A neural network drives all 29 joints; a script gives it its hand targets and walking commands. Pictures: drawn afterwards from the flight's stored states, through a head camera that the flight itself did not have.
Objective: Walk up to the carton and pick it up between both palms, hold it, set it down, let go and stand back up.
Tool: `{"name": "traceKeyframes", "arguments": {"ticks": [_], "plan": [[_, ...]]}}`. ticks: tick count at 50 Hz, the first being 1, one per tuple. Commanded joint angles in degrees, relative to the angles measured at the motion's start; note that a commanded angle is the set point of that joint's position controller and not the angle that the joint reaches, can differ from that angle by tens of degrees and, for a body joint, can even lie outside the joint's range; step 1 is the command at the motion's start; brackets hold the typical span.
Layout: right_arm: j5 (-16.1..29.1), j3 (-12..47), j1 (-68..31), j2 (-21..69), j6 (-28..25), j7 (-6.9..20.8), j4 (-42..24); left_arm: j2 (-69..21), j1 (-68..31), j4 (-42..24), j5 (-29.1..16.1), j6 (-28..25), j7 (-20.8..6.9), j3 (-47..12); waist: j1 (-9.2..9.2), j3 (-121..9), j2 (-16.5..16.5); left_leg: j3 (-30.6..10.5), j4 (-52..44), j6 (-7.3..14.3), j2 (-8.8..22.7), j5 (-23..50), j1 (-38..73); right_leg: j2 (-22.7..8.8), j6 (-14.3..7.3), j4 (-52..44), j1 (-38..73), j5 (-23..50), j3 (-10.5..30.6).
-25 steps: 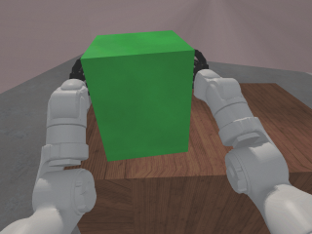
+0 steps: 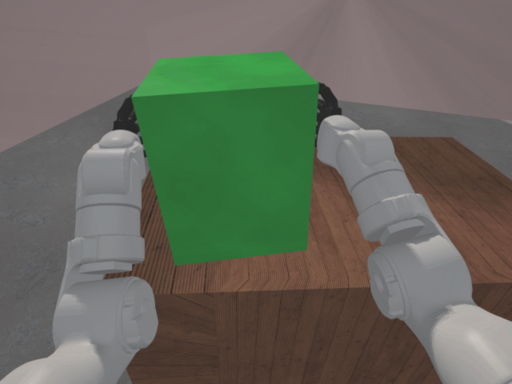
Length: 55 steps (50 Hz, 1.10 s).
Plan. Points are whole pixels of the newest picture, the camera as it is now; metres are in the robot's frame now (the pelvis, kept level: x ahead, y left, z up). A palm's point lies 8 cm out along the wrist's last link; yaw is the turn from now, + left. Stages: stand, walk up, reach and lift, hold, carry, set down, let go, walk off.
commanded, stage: hold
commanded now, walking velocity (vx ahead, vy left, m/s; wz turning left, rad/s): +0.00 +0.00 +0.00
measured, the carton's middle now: (231, 152) +0.40 +0.01 +0.25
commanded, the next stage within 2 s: set down in 1.18 s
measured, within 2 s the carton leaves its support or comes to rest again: neither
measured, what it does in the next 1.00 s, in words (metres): stands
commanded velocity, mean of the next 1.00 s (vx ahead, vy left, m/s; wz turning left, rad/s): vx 0.00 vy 0.00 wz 0.00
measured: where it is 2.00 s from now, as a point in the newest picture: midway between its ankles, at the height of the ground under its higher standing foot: outside the picture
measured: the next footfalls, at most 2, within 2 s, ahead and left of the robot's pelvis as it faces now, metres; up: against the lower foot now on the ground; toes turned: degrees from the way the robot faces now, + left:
none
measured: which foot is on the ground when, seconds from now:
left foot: down 0.00-1.00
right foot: down 0.00-1.00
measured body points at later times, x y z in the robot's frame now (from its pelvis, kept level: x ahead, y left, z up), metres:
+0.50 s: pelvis +0.00 +0.00 +0.00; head -0.09 +0.02 +0.44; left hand +0.38 +0.15 +0.28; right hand +0.38 -0.15 +0.30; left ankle +0.02 +0.12 -0.75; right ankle +0.01 -0.12 -0.75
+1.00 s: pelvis +0.00 -0.01 +0.00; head -0.09 +0.01 +0.44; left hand +0.39 +0.15 +0.28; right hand +0.38 -0.14 +0.30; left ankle +0.02 +0.12 -0.75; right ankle +0.01 -0.12 -0.75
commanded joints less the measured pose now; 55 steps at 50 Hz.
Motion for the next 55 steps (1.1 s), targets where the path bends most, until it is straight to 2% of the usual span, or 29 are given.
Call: {"name": "traceKeyframes", "arguments": {"ticks": [1, 5, 6, 10, 11, 12, 13, 15, 17, 20, 23, 27, 33, 42, 55], "plan": [[8.87, 11.60, -46.79, 42.30, -1.91, 7.45, -20.99, -35.86, -53.75, -11.17, -11.09, -5.14, -8.15, -21.68, -0.21, -23.18, 3.01, -1.26, -3.01, -2.82, -4.74, 14.25, 2.33, 4.24, 3.44, 0.12, 9.68, 13.94, 4.29], [8.36, 10.46, -44.95, 41.67, -1.52, 7.54, -18.46, -36.06, -53.85, -11.13, -11.16, -4.95, -8.23, -22.31, -1.18, -22.34, 3.81, -1.49, -3.41, -3.18, -4.48, 14.05, 2.41, 4.19, 2.99, -0.10, 8.93, 13.07, 4.37], [8.53, 10.49, -45.62, 41.44, -1.68, 7.64, -19.55, -35.87, -53.89, -11.02, -11.11, -5.02, -8.18, -22.04, -0.86, -22.84, 3.40, -1.23, -3.40, -3.16, -4.49, 13.77, 2.60, 4.43, 3.10, 0.01, 9.13, 12.77, 4.06], [7.52, 9.31, -45.70, 40.56, -1.54, 8.06, -16.16, -35.61, -54.27, -8.69, -10.66, -5.18, -8.20, -20.97, -0.92, -20.03, 3.82, -1.60, -4.48, -3.04, -4.04, 10.91, 0.85, 4.19, 2.65, -0.53, 7.92, 8.93, 3.87], [10.48, 11.50, -44.04, 41.62, -1.94, 8.03, -24.97, -39.45, -52.86, -19.06, -15.95, -5.35, -7.39, -27.12, -3.87, -33.51, 5.52, -1.89, -1.89, -4.53, -3.88, 18.21, 4.83, 5.41, 2.44, 1.51, 11.97, 17.44, 4.35], [11.74, 12.43, -43.98, 40.24, -1.08, 7.55, -25.72, -38.92, -53.39, -19.96, -16.26, -4.64, -6.69, -27.82, -3.00, -32.08, 7.23, -2.01, -0.92, -5.31, -4.20, 20.54, 5.74, 5.30, 2.79, 1.24, 10.33, 18.21, 4.20], [11.45, 12.44, -43.61, 40.21, -0.28, 7.57, -25.45, -37.30, -52.50, -17.98, -15.43, -4.01, -6.41, -26.82, -3.99, -28.46, 5.43, -1.41, -0.77, -5.09, -4.40, 20.86, 5.82, 5.42, 3.04, 0.83, 8.97, 18.18, 3.90], [9.28, 11.36, -40.89, 38.95, 0.81, 7.66, -20.64, -35.23, -48.69, -13.41, -11.59, -3.06, -6.83, -22.29, -2.91, -20.56, 2.92, -1.34, -3.07, -3.71, -4.58, 15.12, 3.26, 4.90, 3.10, -0.37, 8.43, 12.91, 3.67], [7.89, 9.97, -41.27, 39.46, 0.61, 8.06, -18.04, -34.89, -48.88, -11.61, -9.89, -2.63, -7.62, -20.93, -1.53, -17.27, 2.79, -1.60, -5.35, -2.76, -4.24, 9.92, 0.74, 4.60, 2.69, -0.91, 7.82, 7.25, 3.98], [8.95, 10.53, -45.29, 41.40, -0.23, 8.59, -19.93, -35.80, -52.54, -12.69, -10.42, -3.15, -7.66, -21.92, -0.34, -20.61, 3.82, -1.86, -4.01, -2.96, -4.22, 12.81, 1.77, 4.82, 2.64, -0.42, 8.26, 9.26, 4.11], [10.65, 12.16, -47.13, 42.84, -0.25, 8.39, -21.58, -35.59, -54.49, -13.39, -11.19, -3.51, -6.94, -22.28, 0.08, -22.78, 2.99, -1.62, -2.49, -2.77, -4.58, 15.81, 3.67, 5.04, 3.34, -0.12, 7.49, 12.39, 3.95], [9.59, 10.82, -46.15, 42.48, -0.01, 8.40, -18.56, -34.71, -52.96, -9.51, -9.82, -3.23, -7.21, -19.96, 0.51, -19.60, 1.63, -1.06, -3.98, -1.81, -4.76, 11.27, 2.02, 4.58, 3.45, -0.98, 6.30, 8.57, 4.25], [8.47, 8.87, -46.65, 41.68, -0.31, 8.11, -16.61, -34.18, -52.62, -6.27, -9.42, -3.54, -8.34, -18.63, -0.26, -19.16, 1.19, -0.78, -4.59, -1.70, -5.00, 8.98, 0.95, 3.99, 3.31, -1.52, 6.82, 8.28, 4.63], [8.62, 8.59, -46.78, 41.27, -0.59, 7.36, -18.00, -34.64, -53.44, -7.31, -10.70, -4.18, -8.96, -19.54, -1.73, -20.86, 2.42, -0.99, -4.20, -2.37, -5.30, 10.16, 0.99, 3.72, 3.40, -1.22, 7.81, 10.03, 4.33], [9.80, 10.42, -45.67, 41.17, -0.37, 7.86, -19.98, -35.87, -53.22, -11.39, -11.52, -3.85, -7.74, -21.60, -1.26, -22.41, 3.81, -1.48, -3.44, -3.02, -4.67, 13.30, 2.46, 4.63, 3.16, -0.46, 7.48, 10.15, 3.91]]}}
